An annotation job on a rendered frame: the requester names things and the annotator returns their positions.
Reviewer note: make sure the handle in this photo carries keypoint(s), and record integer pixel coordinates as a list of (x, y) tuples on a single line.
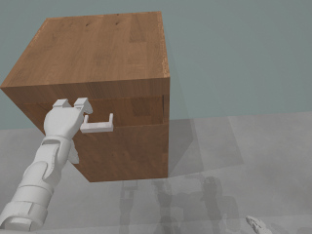
[(98, 127)]

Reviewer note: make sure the robot left hand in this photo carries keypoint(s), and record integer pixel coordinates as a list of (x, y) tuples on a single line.
[(65, 121)]

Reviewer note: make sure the left robot forearm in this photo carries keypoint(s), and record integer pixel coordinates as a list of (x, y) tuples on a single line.
[(27, 210)]

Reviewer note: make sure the robot right hand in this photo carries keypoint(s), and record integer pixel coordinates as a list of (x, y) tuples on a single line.
[(257, 225)]

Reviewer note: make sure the cabinet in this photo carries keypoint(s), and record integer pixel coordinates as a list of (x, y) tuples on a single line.
[(101, 56)]

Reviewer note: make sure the drawer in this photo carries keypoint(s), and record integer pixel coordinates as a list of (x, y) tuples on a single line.
[(127, 111)]

